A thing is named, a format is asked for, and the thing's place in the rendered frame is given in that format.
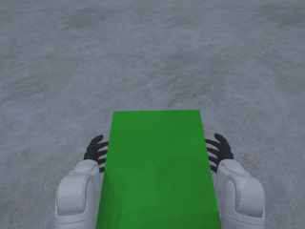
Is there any robot right forearm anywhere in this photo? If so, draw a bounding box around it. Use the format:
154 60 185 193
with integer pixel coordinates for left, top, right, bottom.
215 158 265 229

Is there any robot right hand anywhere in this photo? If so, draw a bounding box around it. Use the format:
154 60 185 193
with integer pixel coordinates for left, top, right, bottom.
205 133 234 173

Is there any robot left forearm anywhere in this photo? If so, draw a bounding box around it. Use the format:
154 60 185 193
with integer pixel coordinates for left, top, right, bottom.
53 159 101 229

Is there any carton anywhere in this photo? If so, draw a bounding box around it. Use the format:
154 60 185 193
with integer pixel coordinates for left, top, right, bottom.
95 110 222 229

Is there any robot left hand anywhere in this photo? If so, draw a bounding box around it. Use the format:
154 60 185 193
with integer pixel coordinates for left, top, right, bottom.
83 135 109 173

